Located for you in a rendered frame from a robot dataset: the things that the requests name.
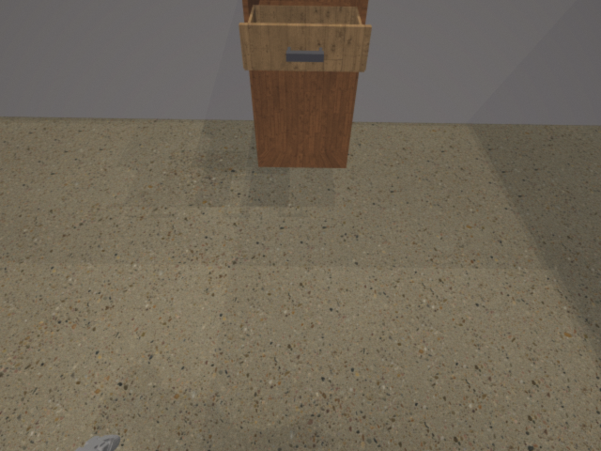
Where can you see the handle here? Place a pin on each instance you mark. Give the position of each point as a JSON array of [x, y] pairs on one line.
[[304, 56]]

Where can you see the cabinet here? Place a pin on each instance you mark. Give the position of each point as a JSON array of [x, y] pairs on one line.
[[303, 118]]

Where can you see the drawer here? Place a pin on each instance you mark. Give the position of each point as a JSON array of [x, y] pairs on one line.
[[338, 30]]

